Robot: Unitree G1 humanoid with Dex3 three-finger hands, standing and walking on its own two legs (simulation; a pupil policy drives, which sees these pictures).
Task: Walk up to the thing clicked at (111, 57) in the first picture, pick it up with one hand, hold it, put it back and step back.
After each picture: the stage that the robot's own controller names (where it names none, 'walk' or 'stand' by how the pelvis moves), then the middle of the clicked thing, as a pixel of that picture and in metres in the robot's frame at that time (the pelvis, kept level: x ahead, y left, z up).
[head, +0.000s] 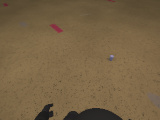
stand; (111, 58) +1.24 -0.40 -0.72
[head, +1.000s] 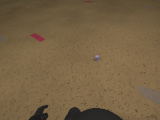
walk; (96, 58) +1.17 -0.01 -0.69
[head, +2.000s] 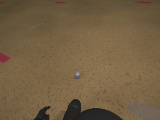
walk; (77, 75) +0.69 +0.26 -0.71
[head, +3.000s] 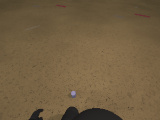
walk; (73, 94) +0.42 +0.19 -0.70
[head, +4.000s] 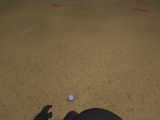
stand; (71, 98) +0.34 +0.23 -0.72
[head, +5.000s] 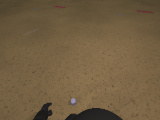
stand; (73, 101) +0.32 +0.20 -0.72
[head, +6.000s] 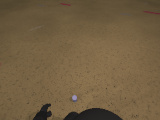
stand; (74, 98) +0.35 +0.18 -0.72
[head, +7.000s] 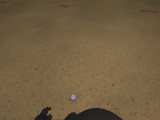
stand; (73, 98) +0.36 +0.21 -0.73
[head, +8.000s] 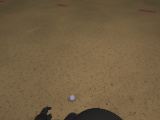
stand; (72, 98) +0.35 +0.22 -0.73
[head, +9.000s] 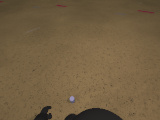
stand; (72, 99) +0.34 +0.22 -0.73
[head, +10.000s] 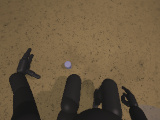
go down; (68, 65) +0.41 +0.22 -0.41
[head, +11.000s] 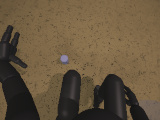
go down; (64, 60) +0.43 +0.23 -0.31
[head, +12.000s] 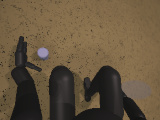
close in; (43, 54) +0.42 +0.26 -0.23
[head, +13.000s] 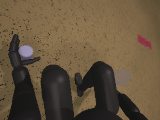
close; (26, 53) +0.42 +0.28 -0.23
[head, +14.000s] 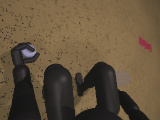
lift; (28, 52) +0.40 +0.27 -0.23
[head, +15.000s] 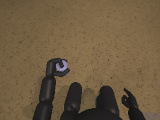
lift; (63, 68) +0.33 +0.20 -0.02
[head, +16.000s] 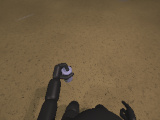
hold; (67, 74) +0.32 +0.18 -0.02
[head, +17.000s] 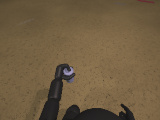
hold; (69, 75) +0.32 +0.17 -0.02
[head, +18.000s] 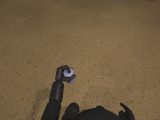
crouch; (69, 76) +0.32 +0.16 -0.04
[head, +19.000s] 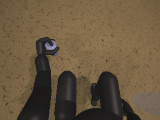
lower; (52, 48) +0.47 +0.24 -0.10
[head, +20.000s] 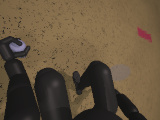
lower; (19, 49) +0.44 +0.28 -0.23
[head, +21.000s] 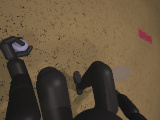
lower; (21, 48) +0.44 +0.28 -0.23
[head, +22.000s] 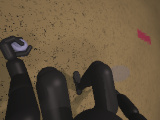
lower; (21, 48) +0.44 +0.28 -0.23
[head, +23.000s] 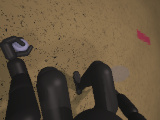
lower; (22, 48) +0.44 +0.28 -0.23
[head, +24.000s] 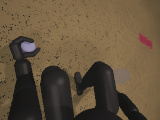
draw back; (28, 49) +0.43 +0.27 -0.24
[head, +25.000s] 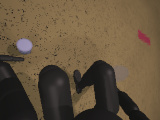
rise; (24, 47) +0.43 +0.27 -0.23
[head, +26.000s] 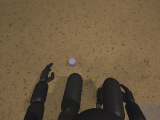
walk; (72, 62) +0.45 +0.20 -0.39
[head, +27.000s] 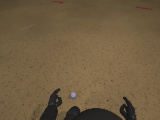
stand; (73, 95) +0.37 +0.18 -0.66
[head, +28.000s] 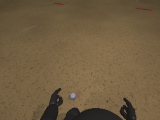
stand; (73, 96) +0.37 +0.19 -0.67
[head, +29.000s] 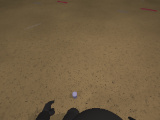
stand; (74, 95) +0.38 +0.18 -0.70
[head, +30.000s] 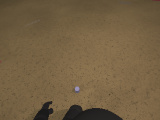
walk; (77, 89) +0.41 +0.17 -0.71
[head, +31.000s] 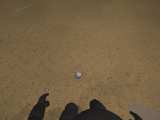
walk; (78, 75) +0.56 +0.11 -0.71
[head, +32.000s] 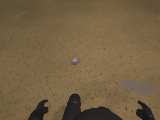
walk; (75, 61) +0.81 +0.29 -0.68
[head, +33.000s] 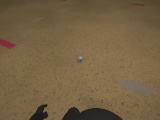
stand; (80, 59) +1.06 +0.22 -0.71
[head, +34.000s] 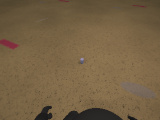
stand; (82, 61) +1.06 +0.20 -0.72
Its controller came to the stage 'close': yes
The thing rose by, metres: 0.71
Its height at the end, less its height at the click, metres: +0.00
